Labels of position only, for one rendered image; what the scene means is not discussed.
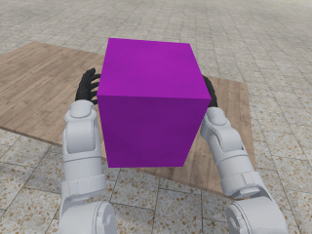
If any robot right hand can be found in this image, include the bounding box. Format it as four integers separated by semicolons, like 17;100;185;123
202;75;218;107

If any left robot upper arm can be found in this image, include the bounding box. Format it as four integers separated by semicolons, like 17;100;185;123
58;200;118;234

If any robot right forearm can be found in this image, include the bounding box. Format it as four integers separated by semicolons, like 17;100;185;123
200;106;289;232

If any robot left hand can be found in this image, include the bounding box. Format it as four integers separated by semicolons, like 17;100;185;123
75;68;101;105

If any robot left forearm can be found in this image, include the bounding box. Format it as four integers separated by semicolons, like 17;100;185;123
58;99;106;234

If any right robot upper arm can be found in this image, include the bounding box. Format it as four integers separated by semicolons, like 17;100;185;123
226;196;289;234

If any table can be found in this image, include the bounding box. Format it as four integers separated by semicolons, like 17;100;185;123
0;41;256;201

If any carton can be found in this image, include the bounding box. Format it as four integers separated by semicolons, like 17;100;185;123
97;37;212;168

